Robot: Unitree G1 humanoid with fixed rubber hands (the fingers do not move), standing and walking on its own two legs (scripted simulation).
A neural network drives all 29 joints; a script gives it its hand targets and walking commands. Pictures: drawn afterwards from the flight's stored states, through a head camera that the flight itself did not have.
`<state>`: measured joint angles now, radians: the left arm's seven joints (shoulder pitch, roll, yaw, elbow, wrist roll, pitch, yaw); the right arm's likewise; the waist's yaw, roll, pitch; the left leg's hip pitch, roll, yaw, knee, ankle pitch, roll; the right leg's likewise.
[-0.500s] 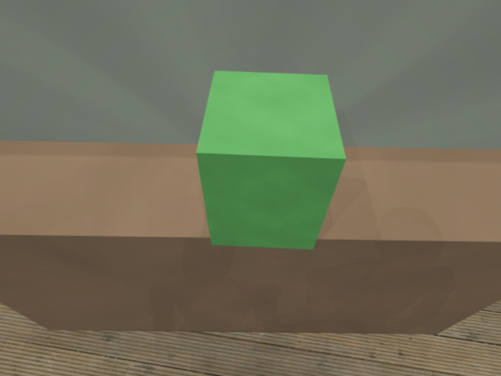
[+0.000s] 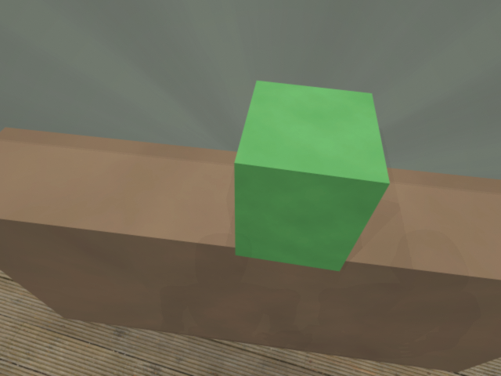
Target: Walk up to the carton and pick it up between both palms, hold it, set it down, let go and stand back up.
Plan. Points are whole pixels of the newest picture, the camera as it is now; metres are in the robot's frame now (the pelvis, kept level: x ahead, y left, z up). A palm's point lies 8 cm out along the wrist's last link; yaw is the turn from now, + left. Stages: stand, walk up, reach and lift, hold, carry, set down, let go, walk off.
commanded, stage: walk up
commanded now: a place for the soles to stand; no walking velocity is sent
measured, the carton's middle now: (299, 179) +0.43 -0.07 +0.06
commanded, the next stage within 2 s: reach and lift in 1.30 s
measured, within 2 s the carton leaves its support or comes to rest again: neither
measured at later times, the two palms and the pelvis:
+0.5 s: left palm out of the picture -0.01 +0.24 -0.14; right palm out of the picture +0.06 -0.24 -0.13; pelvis +0.00 +0.00 +0.00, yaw +4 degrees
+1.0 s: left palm out of the picture -0.05 +0.24 -0.13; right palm out of the picture -0.01 -0.23 -0.12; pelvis -0.02 +0.00 +0.01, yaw +2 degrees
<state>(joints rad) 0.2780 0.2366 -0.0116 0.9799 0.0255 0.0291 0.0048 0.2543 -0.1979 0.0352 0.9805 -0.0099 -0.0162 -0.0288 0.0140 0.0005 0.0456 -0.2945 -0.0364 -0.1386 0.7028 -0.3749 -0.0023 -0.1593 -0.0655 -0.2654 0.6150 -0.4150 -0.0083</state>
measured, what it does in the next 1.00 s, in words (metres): stands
